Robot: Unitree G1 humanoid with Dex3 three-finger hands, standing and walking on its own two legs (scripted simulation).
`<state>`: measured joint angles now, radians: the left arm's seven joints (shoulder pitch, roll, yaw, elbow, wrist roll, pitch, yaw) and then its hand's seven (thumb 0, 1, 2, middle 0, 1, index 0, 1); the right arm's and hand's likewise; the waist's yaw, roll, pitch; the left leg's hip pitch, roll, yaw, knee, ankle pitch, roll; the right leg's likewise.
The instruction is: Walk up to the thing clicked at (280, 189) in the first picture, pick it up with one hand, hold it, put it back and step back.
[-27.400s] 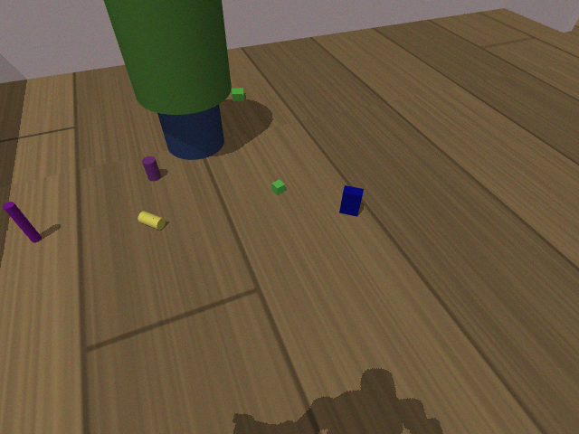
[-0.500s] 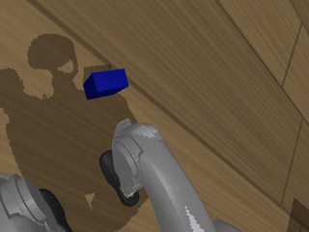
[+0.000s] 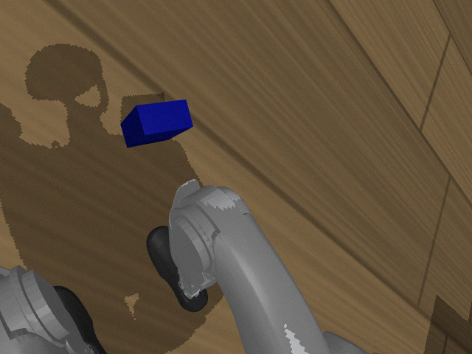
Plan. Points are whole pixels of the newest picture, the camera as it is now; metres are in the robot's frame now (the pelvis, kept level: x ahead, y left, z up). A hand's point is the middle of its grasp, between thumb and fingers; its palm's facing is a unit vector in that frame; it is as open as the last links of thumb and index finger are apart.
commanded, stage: rest palm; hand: left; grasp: from above
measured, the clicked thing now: out of the picture +0.46 +0.31 -0.30
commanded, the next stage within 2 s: close in 0.38 s
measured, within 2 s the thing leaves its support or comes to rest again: neither
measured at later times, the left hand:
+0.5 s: hand out of the picture +0.45 +0.30 -0.27, palm faces -0.15 -0.42 -0.89, open 13.7 cm
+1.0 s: hand out of the picture +0.45 +0.30 -0.27, palm faces -0.16 -0.42 -0.89, open 10.8 cm
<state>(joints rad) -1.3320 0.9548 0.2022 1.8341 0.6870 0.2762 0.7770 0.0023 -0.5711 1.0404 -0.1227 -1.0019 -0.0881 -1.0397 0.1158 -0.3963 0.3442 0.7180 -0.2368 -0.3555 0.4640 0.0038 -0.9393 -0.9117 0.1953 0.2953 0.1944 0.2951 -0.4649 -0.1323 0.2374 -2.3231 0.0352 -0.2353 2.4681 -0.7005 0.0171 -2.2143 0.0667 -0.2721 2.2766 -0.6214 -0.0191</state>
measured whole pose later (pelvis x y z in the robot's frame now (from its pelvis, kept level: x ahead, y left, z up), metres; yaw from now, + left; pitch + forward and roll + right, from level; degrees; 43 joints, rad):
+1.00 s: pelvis -0.01 +0.00 +0.00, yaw -1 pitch +29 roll -16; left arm -1.30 0.97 0.23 1.81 0.68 0.27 0.80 0.00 -0.08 0.79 -0.48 -0.77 -0.46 -0.79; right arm 0.12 -0.41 0.36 0.69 -0.25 -0.38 0.45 0.01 -0.94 -0.91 0.20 0.30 0.20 0.29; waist -0.47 -0.16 0.27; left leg -2.31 0.04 -0.25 2.46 -0.69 0.02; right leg -2.20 0.08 -0.28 2.25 -0.60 -0.01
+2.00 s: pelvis -0.01 +0.00 +0.00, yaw -1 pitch +28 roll -15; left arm -1.29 0.96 0.24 1.82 0.66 0.28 0.81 -0.03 0.30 0.43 -0.80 -0.40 -0.99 -0.51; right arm 0.12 -0.42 0.36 0.68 -0.25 -0.39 0.46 0.01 -0.93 -0.90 0.20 0.29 0.20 0.29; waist -0.48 -0.15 0.27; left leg -2.30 0.05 -0.25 2.46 -0.69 0.02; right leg -2.20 0.08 -0.28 2.25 -0.59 -0.01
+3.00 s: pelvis +0.00 -0.01 +0.02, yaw +6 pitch +35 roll -8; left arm -1.29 0.71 0.32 1.66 0.71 0.43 0.66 -0.09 0.39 0.32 -0.85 -0.31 -1.19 -0.45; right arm 0.20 -0.34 0.13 0.90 -0.16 -0.31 0.39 0.00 -0.92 -0.90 0.20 0.29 0.20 0.29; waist -0.35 0.01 0.01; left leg -2.31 0.04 -0.12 2.36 -0.67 0.01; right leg -2.25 0.05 -0.17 2.25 -0.62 -0.04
